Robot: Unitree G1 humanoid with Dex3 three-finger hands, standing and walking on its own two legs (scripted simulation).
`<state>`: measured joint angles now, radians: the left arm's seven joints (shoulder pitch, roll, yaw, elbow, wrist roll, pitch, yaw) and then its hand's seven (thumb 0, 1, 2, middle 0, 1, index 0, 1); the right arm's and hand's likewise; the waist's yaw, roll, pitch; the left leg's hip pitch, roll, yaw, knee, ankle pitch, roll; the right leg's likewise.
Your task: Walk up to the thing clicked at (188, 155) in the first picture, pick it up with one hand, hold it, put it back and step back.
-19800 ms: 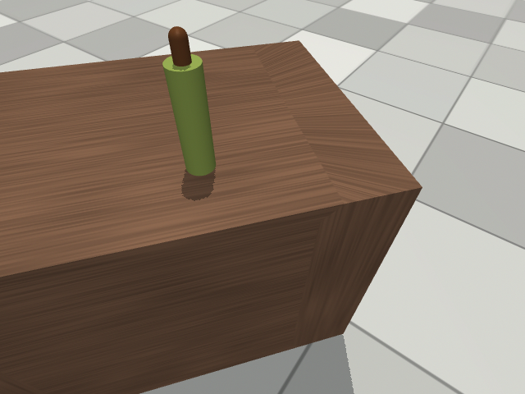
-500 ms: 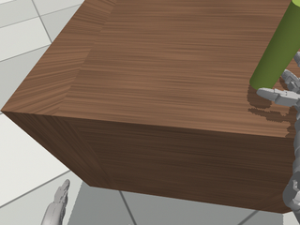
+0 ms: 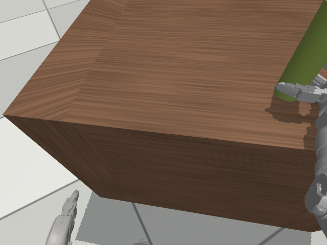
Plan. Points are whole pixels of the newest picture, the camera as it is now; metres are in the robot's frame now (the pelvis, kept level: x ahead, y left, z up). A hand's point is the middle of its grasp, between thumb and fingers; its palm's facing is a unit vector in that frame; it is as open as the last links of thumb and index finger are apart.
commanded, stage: close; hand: right
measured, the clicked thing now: (317, 45) +0.51 -0.24 +0.20
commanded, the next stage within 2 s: settle in 0.42 s
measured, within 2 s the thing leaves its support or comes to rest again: leaves its support in 0.72 s
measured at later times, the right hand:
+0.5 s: hand (304, 78) +0.51 -0.26 +0.12, palm faces +0.27 +0.96 +0.02, open 9.1 cm
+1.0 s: hand (311, 64) +0.51 -0.25 +0.16, palm faces +0.26 +0.96 +0.01, open 9.3 cm
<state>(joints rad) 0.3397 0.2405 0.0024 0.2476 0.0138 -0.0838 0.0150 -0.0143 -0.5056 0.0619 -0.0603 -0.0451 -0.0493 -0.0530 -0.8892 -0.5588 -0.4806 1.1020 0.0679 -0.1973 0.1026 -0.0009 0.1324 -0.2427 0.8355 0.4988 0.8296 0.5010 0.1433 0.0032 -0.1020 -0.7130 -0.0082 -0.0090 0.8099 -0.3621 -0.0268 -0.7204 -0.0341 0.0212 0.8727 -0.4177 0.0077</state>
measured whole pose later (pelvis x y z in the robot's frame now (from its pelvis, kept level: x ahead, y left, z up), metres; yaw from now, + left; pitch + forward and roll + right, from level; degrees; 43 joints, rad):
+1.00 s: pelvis +0.01 +0.00 +0.01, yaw +0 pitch +14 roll +2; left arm 0.33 0.25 0.02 0.30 0.00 -0.07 0.01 -0.01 -0.53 0.05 -0.07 -0.05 -0.05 -0.05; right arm -0.95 -0.57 -0.45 1.13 0.06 -0.14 0.09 -0.04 0.33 -0.90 0.82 1.07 0.85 1.09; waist 0.13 -0.01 -0.11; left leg -0.66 0.00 -0.01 0.76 -0.35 -0.03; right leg -0.66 -0.03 0.02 0.82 -0.41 0.00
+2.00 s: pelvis +0.02 +0.00 +0.03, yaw -1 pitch +5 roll +1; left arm 0.36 0.25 0.05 0.37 -0.03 -0.09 0.03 -0.02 -0.53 0.04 -0.06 -0.05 -0.05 -0.05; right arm -0.73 -0.41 -0.38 0.55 0.15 0.26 0.07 -0.04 0.37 -0.97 0.81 1.12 0.84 1.14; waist 0.01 -0.05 -0.11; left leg -0.36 0.02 -0.02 0.58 -0.30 -0.03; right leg -0.36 -0.01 0.01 0.61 -0.34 0.00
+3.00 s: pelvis -0.02 +0.01 +0.04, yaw -2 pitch -3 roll +0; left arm 0.27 0.27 0.05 0.57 -0.04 -0.18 0.03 -0.02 -0.54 0.04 -0.05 -0.04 -0.04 -0.04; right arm -0.63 -0.34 -0.36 -0.02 0.22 0.78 0.00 -0.04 0.37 -0.99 0.80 1.14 0.83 1.16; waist -0.01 -0.09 -0.08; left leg -0.22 0.03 0.01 0.52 -0.24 -0.02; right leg -0.22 0.00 0.04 0.52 -0.25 0.01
